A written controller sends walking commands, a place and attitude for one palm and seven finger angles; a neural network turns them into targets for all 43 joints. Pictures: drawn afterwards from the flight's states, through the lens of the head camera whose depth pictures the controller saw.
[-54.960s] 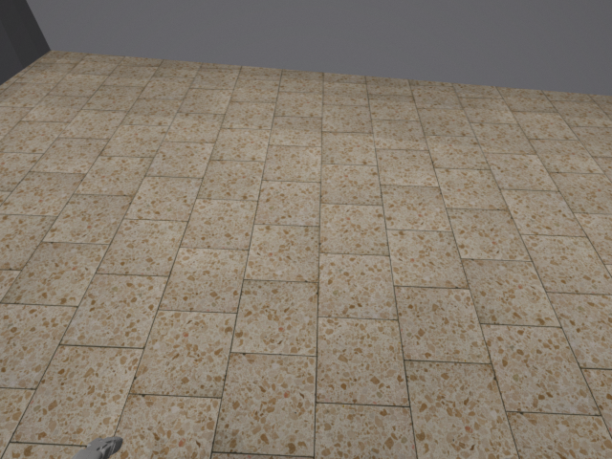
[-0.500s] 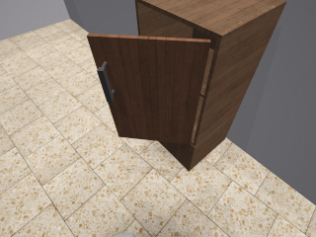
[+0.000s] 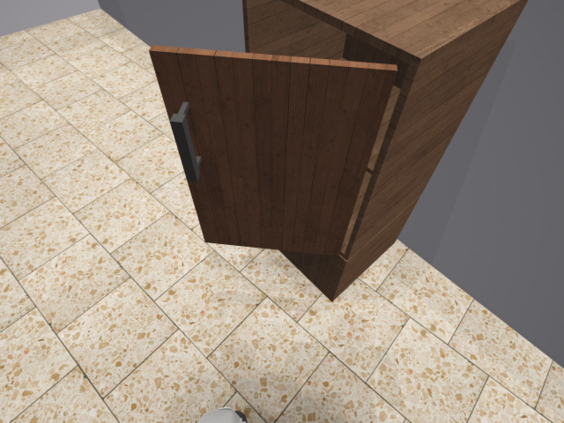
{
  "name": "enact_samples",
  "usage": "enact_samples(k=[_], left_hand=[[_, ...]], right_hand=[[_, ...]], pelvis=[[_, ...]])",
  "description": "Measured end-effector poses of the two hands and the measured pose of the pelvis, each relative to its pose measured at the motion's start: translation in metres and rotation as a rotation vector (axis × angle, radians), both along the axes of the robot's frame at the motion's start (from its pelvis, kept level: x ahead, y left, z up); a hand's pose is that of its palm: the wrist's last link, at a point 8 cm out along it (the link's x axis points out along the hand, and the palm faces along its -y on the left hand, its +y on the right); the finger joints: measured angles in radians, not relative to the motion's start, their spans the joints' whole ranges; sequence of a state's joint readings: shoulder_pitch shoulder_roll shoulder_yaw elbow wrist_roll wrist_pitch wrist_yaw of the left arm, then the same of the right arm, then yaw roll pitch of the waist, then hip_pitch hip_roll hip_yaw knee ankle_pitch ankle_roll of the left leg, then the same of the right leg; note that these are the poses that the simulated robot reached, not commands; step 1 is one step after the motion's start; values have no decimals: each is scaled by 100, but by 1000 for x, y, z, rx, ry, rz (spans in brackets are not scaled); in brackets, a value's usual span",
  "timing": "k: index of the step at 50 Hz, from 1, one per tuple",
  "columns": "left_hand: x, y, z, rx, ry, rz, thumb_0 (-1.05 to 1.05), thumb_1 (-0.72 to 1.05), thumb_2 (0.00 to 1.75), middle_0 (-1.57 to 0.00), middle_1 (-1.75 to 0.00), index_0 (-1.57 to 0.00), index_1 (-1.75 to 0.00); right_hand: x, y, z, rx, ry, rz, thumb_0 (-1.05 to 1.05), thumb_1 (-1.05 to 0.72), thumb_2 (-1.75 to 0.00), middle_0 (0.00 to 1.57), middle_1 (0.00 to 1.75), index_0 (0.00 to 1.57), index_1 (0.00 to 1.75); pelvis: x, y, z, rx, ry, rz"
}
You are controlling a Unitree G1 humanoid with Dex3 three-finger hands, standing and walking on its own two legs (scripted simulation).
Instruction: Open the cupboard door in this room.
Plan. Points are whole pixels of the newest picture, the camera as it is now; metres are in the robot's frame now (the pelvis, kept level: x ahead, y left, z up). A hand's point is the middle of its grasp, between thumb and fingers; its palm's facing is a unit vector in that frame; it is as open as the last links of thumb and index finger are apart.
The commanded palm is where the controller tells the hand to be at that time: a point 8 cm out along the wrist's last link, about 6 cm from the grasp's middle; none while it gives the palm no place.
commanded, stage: come to a stop and stand still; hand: left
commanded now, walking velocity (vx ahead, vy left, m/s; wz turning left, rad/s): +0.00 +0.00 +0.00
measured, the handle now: (189, 143) +0.59 +0.22 +0.01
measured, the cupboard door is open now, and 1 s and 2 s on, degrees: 42 42 42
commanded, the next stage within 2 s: look again from close up in 0.42 s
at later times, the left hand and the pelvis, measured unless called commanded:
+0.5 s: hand out of the picture +0.01 +0.16 -0.17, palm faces -0.01 -0.98 -0.22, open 7.3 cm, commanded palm none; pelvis -0.01 -0.02 +0.00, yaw +0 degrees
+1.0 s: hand out of the picture +0.03 +0.15 -0.16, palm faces -0.01 -0.98 -0.22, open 7.4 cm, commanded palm none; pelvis +0.00 -0.03 +0.01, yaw -1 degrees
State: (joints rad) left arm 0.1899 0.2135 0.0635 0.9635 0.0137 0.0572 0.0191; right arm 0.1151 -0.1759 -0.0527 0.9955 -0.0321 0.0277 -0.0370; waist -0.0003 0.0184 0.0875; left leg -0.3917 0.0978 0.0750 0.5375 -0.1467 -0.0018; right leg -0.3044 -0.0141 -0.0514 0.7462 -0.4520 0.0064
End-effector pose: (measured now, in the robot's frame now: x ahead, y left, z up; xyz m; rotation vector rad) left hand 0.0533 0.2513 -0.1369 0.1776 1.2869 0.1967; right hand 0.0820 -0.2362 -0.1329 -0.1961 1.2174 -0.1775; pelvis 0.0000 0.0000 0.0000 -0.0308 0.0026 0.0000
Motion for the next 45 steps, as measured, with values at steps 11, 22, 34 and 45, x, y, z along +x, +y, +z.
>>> enact_samples(k=[11, 22, 34, 45], left_hand=[[-17, -32, -2, -24, -9, -23, 1, 91, 90, -20, -30, -20, -30], [-44, -45, -3, -37, 55, -29, 1, 92, 90, -20, -30, -21, -30], [-46, -33, 10, 13, 48, -39, 1, 91, 90, -20, -30, -20, -30], [-34, -42, 9, -5, 29, -52, 1, 91, 90, -20, -30, -20, -30]], right_hand=[[-58, -30, -5, 6, 97, -53, 0, -91, -90, 19, 30, 20, 30], [-85, -7, -6, 60, 152, -40, 1, -91, -90, 19, 30, 20, 30], [-79, -2, -16, 97, 92, -22, 1, -93, -90, 20, 30, 20, 30], [-74, -12, -10, 81, 98, -16, 0, -92, -90, 19, 30, 20, 30]], pelvis=[[-5, -16, -2, 17, -7, 12], [-9, -19, 4, 14, -6, 0], [-6, -16, 3, 39, -29, -10], [-3, -23, 6, 43, -26, -16]])
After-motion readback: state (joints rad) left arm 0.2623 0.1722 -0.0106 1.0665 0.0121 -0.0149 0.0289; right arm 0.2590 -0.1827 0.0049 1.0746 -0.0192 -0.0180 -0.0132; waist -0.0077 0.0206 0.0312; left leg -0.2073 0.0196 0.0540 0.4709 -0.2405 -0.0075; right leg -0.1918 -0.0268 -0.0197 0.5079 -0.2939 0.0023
